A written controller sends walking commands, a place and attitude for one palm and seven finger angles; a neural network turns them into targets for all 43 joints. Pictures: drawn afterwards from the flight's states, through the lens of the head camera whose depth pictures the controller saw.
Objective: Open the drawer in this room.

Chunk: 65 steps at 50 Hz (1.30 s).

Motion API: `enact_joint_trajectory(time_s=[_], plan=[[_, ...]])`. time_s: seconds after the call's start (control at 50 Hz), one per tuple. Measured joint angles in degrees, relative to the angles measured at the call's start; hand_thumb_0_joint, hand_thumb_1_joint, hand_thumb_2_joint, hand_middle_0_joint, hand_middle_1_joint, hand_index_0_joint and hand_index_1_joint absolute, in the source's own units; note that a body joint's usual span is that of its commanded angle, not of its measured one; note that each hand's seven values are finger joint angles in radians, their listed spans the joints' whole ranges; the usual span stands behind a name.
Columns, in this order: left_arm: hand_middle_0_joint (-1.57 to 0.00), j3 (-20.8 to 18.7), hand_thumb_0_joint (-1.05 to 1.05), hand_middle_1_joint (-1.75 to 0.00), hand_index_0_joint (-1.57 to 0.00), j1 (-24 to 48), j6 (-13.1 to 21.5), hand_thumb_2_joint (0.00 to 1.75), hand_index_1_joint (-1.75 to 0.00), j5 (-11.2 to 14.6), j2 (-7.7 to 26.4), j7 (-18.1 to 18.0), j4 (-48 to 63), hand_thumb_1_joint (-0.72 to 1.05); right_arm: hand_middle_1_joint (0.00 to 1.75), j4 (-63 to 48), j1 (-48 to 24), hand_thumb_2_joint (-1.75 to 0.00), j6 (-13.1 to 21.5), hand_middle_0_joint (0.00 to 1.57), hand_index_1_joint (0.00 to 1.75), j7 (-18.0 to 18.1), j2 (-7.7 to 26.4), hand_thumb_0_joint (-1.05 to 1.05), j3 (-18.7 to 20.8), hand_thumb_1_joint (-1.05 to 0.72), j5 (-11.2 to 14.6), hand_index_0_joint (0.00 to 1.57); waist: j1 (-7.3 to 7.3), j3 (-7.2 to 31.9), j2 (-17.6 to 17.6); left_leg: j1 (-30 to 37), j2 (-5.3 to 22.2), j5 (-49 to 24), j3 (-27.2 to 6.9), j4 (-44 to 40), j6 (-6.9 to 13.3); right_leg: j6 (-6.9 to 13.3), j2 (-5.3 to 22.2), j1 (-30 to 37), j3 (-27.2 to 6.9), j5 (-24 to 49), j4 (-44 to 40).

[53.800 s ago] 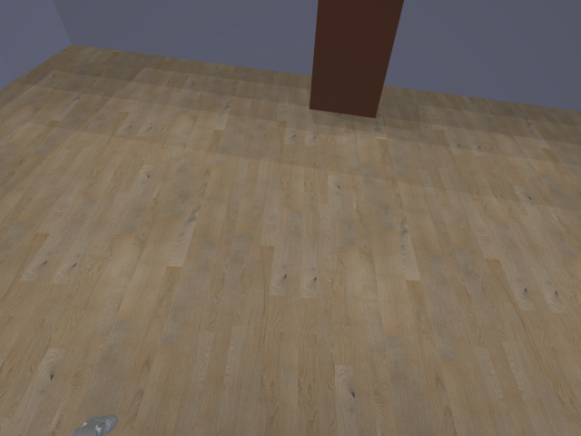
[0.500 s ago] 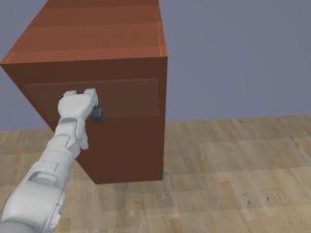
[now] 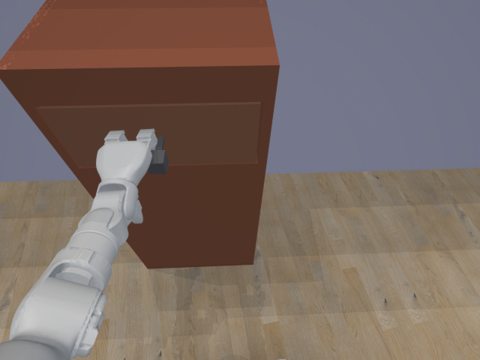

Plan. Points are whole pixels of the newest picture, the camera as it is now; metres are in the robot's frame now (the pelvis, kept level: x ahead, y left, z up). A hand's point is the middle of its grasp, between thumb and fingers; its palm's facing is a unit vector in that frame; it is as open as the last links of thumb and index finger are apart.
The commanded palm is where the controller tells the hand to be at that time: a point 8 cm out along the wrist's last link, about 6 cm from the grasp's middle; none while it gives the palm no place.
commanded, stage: lower the fingers behind the handle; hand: left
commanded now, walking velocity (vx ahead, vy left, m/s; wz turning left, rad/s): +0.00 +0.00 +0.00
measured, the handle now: (158, 154) +0.48 +0.16 +0.04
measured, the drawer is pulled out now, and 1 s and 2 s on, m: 0.00 0.00 0.05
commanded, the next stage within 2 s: close the thumb around the handle in 0.46 s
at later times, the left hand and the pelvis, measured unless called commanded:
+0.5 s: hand (135, 177) +0.44 +0.21 +0.02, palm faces -0.01 -0.04 -1.00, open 13.7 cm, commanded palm +0.41 +0.20 +0.07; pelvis +0.00 +0.00 +0.00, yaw +0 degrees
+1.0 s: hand (135, 177) +0.44 +0.21 +0.02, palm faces -0.02 -0.04 -1.00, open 8.6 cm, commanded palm +0.41 +0.21 +0.07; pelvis +0.01 -0.01 +0.00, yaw -1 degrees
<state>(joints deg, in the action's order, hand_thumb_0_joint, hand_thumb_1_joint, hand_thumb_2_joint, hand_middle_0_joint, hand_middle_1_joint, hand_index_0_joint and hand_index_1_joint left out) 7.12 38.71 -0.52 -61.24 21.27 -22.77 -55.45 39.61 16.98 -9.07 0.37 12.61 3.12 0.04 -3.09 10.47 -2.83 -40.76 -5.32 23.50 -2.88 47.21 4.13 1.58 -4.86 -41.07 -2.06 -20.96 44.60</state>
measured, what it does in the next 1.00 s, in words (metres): stands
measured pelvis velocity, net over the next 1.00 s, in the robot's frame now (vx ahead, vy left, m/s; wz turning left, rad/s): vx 0.01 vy -0.01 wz -0.01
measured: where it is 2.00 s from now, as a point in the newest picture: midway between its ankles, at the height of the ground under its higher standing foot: outside the picture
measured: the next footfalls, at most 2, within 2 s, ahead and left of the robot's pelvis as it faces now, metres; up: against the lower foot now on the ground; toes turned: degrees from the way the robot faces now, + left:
none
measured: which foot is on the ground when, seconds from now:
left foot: down 0.00-1.00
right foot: down 0.00-1.00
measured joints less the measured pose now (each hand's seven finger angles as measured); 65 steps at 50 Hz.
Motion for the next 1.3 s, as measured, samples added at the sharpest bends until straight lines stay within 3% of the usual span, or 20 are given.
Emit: enact_joint_trajectory(time_s=[0.68, 0.84, 1.14, 1.3], plan=[[-0.33, 0.29, 0.0, -1.21, -0.34, -1.15, -0.08, 0.32, -1.21, -0.02, 0.36, 1.2, 1.86, -0.44, 0.3, -1.56, -0.14, -0.89, -0.72, 0.2, 0.3, 0.49, 0.66, 0.0, -0.15, -0.9, 0.38, 0.2, 0.54, -0.15, 0.56, 1.02, 0.42, 0.26, -0.05, -0.65, -0.18, 0.35, -0.36, 0.97, 0.04, -0.08, -0.71], [-0.35, -0.71, 0.0, -1.24, -0.35, -1.81, 0.6, 0.45, -1.24, 0.22, 0.65, 1.65, 2.0, -0.15, 0.3, -1.58, -0.16, -0.89, -0.88, 0.2, 0.3, 0.73, 0.4, 0.0, -0.52, -0.9, 0.35, 0.2, 0.47, -0.06, 0.47, 1.3, 0.6, 0.31, 0.17, -0.88, -0.23, 0.44, -0.53, 1.12, -0.19, -0.05, -0.83], [-0.4, -1.73, 0.0, -1.33, -0.4, -2.96, 1.23, 0.78, -1.31, -0.08, 1.08, 1.41, 3.06, 0.63, 0.3, -1.64, 0.27, -0.89, -0.82, 0.2, 0.3, 0.88, 0.76, 0.0, -0.22, -0.9, 0.42, 0.2, 0.19, 0.07, 0.56, 1.33, 0.77, 0.26, 0.63, -1.14, -0.14, 0.34, -0.67, 1.04, -0.62, 0.14, -1.05], [-0.42, -1.72, 0.0, -1.35, -0.4, -4.19, 0.76, 0.87, -1.34, 0.13, 0.68, 1.22, 4.17, 0.83, 0.3, -1.6, 0.33, -0.89, -0.8, 0.2, 0.3, 0.57, 0.79, 0.0, 0.04, -0.9, 0.43, 0.2, 0.21, 0.18, 0.37, 1.86, 0.75, 0.31, 0.88, -1.37, 0.03, 0.14, -0.63, 1.54, -0.89, 0.14, -1.31]])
